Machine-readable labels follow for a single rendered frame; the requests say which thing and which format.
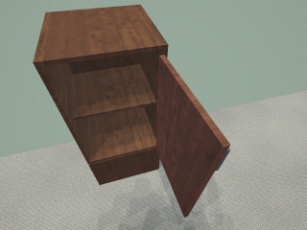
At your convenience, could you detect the handle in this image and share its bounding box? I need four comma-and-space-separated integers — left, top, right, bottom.
216, 148, 231, 171

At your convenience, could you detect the cupboard door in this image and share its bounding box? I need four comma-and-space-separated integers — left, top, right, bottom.
155, 55, 230, 218

